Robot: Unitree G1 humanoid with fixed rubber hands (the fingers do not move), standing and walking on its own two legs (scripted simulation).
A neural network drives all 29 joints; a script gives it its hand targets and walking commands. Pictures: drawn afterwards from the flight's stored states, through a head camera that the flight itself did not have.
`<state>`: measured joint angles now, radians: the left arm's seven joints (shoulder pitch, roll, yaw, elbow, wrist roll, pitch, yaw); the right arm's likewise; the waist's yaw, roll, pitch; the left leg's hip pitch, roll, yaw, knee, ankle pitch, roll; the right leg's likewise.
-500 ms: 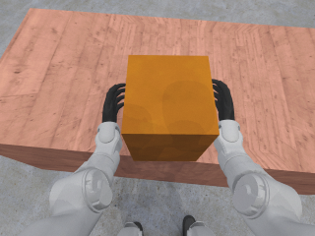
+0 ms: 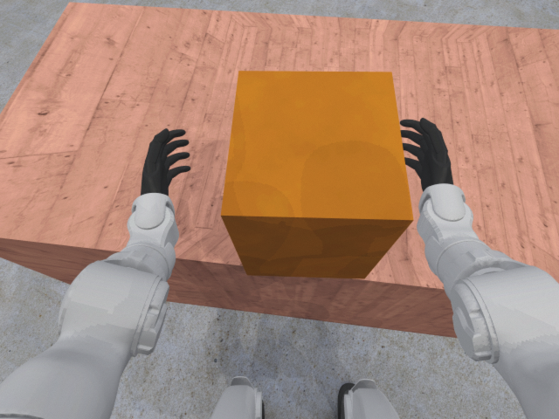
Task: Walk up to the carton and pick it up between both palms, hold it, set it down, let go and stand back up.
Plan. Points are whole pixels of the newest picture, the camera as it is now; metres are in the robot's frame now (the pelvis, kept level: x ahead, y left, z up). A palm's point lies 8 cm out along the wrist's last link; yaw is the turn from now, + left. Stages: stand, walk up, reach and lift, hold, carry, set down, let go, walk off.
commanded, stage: set down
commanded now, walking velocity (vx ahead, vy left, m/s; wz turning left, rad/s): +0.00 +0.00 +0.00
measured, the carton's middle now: (309, 187) +0.46 +0.01 -0.02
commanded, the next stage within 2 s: none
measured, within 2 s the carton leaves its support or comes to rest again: neither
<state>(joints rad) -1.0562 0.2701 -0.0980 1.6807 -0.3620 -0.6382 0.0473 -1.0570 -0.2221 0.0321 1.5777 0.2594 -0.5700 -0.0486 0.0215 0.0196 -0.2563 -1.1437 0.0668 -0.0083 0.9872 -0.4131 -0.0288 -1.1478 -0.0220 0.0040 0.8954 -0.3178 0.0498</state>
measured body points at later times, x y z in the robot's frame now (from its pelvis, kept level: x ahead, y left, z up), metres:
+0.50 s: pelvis -0.01 +0.00 +0.02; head +0.08 +0.01 +0.46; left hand +0.47 +0.22 +0.12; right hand +0.48 -0.18 +0.12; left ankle +0.00 +0.13 -0.67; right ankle +0.04 -0.15 -0.67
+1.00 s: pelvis +0.00 -0.01 +0.06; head +0.05 +0.01 +0.51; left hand +0.44 +0.23 +0.14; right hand +0.45 -0.17 +0.15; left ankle +0.00 +0.13 -0.67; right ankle +0.04 -0.15 -0.67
